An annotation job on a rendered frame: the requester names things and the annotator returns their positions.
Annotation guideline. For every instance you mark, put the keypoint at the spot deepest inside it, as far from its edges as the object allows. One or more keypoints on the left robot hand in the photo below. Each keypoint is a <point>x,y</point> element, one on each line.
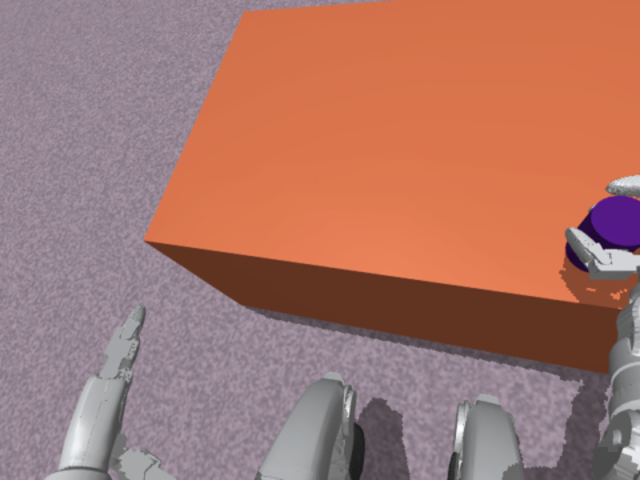
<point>93,438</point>

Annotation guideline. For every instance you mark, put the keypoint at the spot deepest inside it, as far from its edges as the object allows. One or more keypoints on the right robot hand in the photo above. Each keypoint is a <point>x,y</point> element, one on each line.
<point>607,264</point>

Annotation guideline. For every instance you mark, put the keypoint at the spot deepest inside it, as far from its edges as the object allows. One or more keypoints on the right robot arm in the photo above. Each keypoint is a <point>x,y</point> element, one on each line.
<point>617,456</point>

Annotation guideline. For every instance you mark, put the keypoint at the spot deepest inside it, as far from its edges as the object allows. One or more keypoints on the can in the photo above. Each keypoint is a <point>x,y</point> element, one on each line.
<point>614,223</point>

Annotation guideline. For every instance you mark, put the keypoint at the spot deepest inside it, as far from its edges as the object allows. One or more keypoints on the left robot foot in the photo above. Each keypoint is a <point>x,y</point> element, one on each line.
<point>358,451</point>

